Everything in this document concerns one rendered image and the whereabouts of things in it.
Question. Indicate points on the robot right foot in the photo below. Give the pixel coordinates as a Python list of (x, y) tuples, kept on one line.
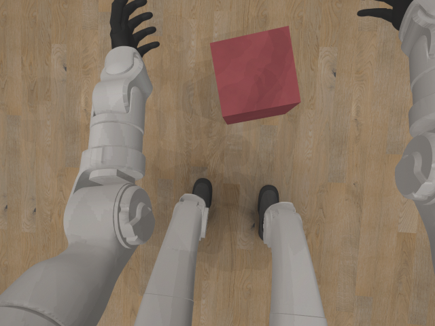
[(268, 196)]

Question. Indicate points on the robot left upper arm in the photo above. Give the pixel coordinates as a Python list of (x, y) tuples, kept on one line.
[(104, 225)]

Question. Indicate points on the robot left forearm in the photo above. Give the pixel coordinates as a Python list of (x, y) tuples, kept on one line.
[(114, 154)]

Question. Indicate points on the left robot hand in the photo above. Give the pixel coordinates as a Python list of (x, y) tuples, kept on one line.
[(122, 29)]

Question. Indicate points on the robot foot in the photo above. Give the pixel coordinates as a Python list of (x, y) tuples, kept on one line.
[(203, 189), (268, 196)]

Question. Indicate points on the right robot hand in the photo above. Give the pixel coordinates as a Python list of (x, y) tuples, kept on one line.
[(394, 15)]

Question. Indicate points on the robot left foot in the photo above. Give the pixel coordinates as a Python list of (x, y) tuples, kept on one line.
[(203, 189)]

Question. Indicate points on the robot right forearm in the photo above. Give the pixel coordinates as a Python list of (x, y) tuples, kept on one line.
[(417, 34)]

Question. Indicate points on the robot right upper arm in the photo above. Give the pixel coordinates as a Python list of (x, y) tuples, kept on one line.
[(415, 180)]

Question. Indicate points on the carton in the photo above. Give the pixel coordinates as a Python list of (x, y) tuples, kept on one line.
[(255, 75)]

